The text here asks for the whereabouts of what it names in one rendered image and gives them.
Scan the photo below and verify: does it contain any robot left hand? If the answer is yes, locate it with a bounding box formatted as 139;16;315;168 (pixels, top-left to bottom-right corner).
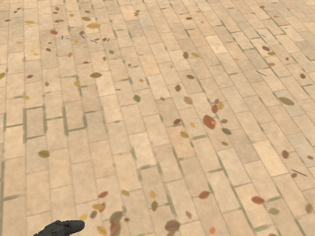
33;220;85;236

